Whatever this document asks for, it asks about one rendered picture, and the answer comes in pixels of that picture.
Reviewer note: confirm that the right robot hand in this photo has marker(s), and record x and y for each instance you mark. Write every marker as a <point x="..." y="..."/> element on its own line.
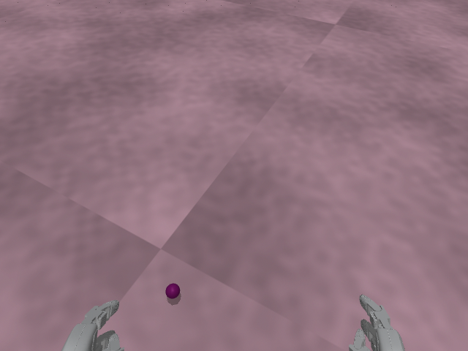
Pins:
<point x="379" y="332"/>

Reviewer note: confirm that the ball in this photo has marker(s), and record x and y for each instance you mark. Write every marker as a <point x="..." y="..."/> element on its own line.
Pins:
<point x="172" y="291"/>

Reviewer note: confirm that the left robot hand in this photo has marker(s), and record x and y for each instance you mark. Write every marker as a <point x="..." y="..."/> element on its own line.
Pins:
<point x="83" y="337"/>

